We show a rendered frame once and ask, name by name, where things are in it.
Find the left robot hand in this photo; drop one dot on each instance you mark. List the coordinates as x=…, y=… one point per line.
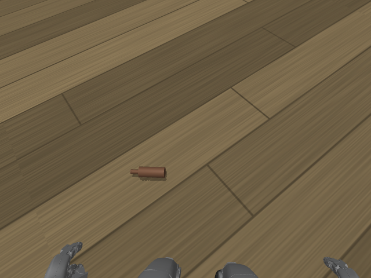
x=60, y=265

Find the right robot hand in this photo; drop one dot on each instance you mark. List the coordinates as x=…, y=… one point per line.
x=340, y=268

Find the bottle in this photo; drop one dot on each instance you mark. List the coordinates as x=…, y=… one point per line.
x=156, y=172

